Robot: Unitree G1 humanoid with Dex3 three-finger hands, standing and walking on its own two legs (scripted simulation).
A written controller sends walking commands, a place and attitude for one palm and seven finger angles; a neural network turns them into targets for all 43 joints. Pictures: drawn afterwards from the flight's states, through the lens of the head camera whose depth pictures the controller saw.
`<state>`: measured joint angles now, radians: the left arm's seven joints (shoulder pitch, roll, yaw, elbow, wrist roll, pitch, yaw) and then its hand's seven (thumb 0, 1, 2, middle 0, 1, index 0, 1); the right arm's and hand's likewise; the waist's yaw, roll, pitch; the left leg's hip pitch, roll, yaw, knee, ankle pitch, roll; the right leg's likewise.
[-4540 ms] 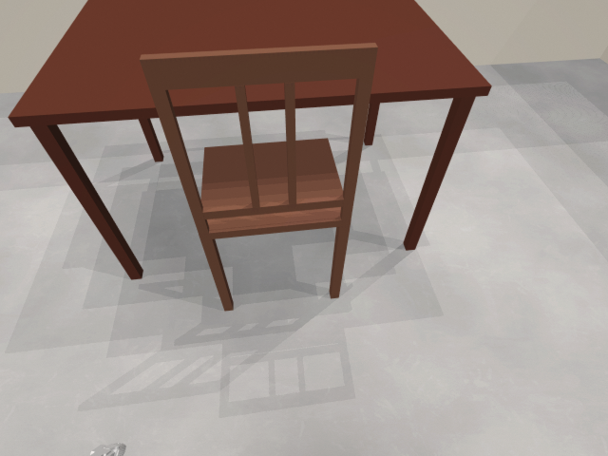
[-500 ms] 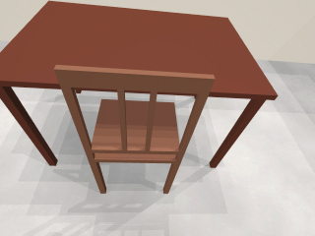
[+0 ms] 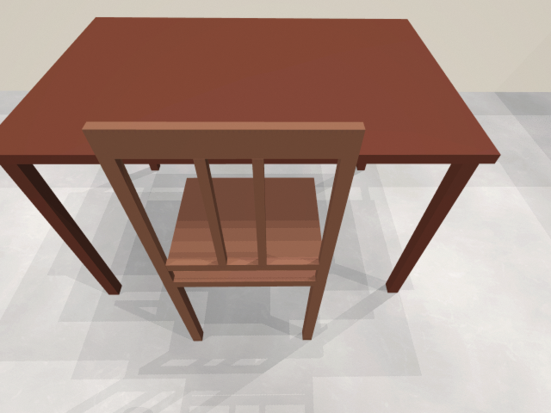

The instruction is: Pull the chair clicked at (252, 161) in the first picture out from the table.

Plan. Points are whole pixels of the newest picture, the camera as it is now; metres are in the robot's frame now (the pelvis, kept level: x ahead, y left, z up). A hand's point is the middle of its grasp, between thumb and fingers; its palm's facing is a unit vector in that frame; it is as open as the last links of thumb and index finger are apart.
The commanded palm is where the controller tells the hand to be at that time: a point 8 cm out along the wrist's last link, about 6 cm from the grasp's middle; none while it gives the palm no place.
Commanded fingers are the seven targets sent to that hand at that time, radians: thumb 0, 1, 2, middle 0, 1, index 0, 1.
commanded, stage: come to a stop and stand still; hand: left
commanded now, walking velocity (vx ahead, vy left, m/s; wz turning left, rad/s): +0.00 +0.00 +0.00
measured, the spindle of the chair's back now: (213, 218) +0.48 +0.17 -0.06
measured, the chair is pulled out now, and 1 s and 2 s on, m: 0.00 0.00 0.00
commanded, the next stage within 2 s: look again from close up in 0.52 s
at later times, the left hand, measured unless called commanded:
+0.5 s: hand out of the picture -0.01 +0.20 -0.17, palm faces +0.05 -0.98 -0.20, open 7.4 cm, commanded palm none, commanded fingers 0.00 0.90 0.90 -0.20 -0.30 -0.20 -0.30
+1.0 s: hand out of the picture -0.04 +0.18 -0.17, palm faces +0.03 -0.98 -0.22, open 7.4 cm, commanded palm none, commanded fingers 0.00 0.90 0.90 -0.20 -0.30 -0.20 -0.30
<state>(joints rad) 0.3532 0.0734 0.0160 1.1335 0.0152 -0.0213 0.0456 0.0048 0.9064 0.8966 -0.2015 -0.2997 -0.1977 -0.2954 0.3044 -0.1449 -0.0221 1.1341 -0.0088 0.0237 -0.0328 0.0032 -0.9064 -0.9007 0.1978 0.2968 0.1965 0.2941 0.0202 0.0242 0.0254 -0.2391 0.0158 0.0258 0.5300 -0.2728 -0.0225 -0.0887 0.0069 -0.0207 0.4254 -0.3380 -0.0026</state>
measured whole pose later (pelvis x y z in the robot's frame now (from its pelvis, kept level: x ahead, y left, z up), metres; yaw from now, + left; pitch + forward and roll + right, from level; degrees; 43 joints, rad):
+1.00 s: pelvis -0.04 +0.01 +0.00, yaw +1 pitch -2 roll +0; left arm 0.31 0.15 -0.02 1.08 0.01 -0.01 0.04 0.01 0.91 0.90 -0.20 -0.30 -0.20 -0.29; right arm 0.28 -0.18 0.01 1.07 -0.01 0.00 -0.01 0.01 -0.92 -0.90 0.20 0.30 0.20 0.29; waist 0.00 0.02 0.03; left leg -0.25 -0.03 0.04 0.50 -0.23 0.03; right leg -0.15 -0.04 -0.02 0.52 -0.34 0.02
